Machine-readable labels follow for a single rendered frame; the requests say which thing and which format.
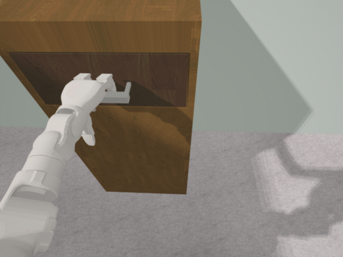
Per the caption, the robot left forearm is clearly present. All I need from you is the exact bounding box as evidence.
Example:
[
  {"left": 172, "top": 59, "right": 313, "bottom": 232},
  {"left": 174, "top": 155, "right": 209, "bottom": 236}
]
[{"left": 0, "top": 104, "right": 88, "bottom": 214}]

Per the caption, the cabinet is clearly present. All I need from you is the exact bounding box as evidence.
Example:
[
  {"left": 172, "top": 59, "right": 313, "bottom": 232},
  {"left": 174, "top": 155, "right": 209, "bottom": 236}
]
[{"left": 0, "top": 0, "right": 202, "bottom": 194}]

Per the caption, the left robot upper arm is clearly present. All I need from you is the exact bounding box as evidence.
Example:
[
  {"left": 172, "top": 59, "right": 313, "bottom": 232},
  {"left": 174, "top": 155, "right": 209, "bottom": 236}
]
[{"left": 0, "top": 196, "right": 58, "bottom": 257}]

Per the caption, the handle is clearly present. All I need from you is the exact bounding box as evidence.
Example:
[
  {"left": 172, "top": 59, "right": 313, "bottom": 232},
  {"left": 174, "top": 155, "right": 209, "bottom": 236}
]
[{"left": 101, "top": 82, "right": 131, "bottom": 103}]

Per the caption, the left robot hand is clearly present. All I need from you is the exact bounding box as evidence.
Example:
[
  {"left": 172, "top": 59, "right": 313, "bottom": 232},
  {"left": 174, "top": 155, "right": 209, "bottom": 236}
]
[{"left": 61, "top": 73, "right": 116, "bottom": 146}]

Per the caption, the drawer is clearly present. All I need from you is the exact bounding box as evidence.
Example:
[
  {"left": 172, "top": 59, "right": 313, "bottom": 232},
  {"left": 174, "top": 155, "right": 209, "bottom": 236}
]
[{"left": 9, "top": 52, "right": 188, "bottom": 107}]

